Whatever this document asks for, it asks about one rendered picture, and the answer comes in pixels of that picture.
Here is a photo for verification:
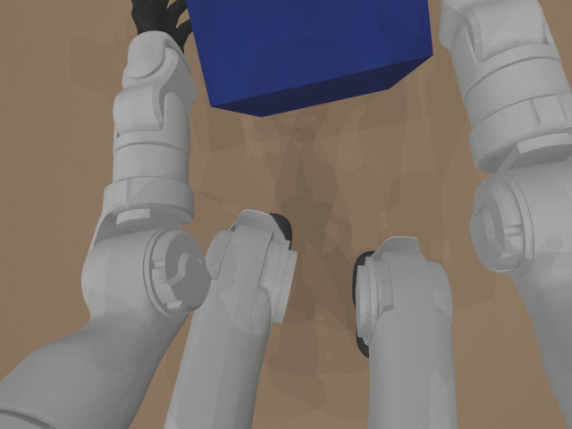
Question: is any robot left hand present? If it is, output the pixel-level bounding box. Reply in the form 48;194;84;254
131;0;193;53

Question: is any carton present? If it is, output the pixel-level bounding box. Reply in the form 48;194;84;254
186;0;433;117

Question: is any robot left forearm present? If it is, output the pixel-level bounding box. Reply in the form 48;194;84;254
87;30;198;256

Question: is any left robot thigh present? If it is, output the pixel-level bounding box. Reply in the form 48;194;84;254
164;224;298;429

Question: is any robot left foot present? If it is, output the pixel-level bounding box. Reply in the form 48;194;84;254
270;214;292;250

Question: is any left robot upper arm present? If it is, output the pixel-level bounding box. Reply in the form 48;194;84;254
0;226;211;429

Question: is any right robot upper arm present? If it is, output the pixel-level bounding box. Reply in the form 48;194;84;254
469;160;572;429

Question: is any robot right forearm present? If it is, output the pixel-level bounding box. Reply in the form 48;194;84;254
438;0;572;174

